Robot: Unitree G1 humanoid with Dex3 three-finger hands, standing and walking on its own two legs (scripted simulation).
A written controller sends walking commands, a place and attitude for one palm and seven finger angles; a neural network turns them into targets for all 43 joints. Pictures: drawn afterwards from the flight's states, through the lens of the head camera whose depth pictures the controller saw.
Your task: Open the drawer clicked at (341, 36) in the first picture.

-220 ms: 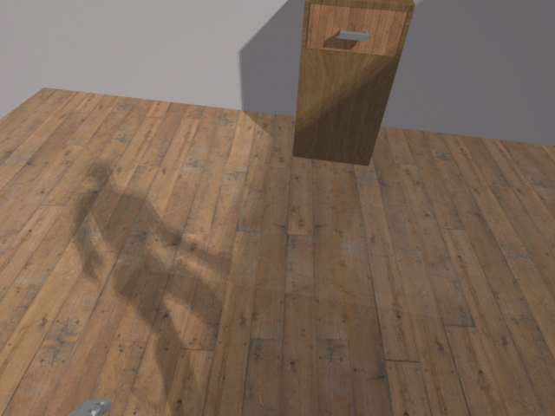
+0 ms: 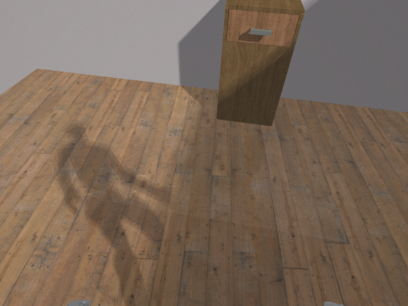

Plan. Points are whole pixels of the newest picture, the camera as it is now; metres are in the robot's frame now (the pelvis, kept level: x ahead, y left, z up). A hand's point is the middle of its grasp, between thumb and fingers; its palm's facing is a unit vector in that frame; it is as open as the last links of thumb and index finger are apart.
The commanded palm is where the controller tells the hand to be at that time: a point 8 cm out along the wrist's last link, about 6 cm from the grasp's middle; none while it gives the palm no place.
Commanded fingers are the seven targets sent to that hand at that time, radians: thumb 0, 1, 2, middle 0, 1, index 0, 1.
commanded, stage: stand and wait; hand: left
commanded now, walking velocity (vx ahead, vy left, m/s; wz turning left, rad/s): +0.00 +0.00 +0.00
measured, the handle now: (260, 30) +1.60 -0.25 -0.05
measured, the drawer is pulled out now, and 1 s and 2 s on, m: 0.00 0.00 0.00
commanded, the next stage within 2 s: look at it before walking up in 0.60 s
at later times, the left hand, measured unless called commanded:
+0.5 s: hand out of the picture +0.05 +0.24 -0.15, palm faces -0.03 -0.94 -0.33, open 7.4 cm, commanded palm none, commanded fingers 0.00 0.90 0.90 -0.20 -0.30 -0.20 -0.30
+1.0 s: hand out of the picture +0.06 +0.23 -0.15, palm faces -0.03 -0.94 -0.33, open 7.4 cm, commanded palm none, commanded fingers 0.00 0.90 0.90 -0.20 -0.30 -0.20 -0.30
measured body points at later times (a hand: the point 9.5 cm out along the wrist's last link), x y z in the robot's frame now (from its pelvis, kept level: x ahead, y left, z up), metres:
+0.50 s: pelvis -0.02 -0.01 +0.00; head -0.02 -0.01 +0.45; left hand +0.05 +0.29 -0.13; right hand +0.04 -0.31 -0.13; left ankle +0.00 +0.11 -0.74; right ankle +0.00 -0.13 -0.74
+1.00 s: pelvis -0.01 -0.01 +0.01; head -0.01 -0.01 +0.46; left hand +0.06 +0.28 -0.13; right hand +0.07 -0.31 -0.12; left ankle +0.00 +0.11 -0.74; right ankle +0.00 -0.13 -0.74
